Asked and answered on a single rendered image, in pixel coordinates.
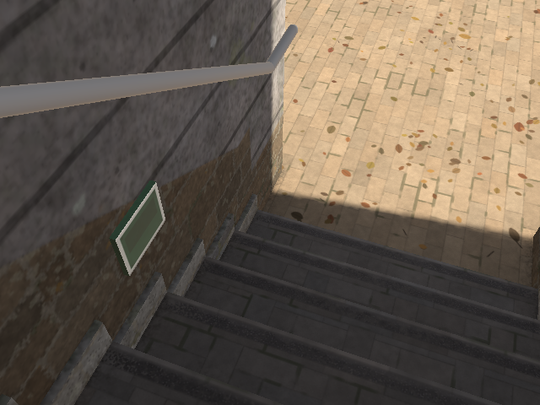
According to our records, stairs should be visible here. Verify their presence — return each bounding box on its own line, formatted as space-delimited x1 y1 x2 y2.
74 210 540 405

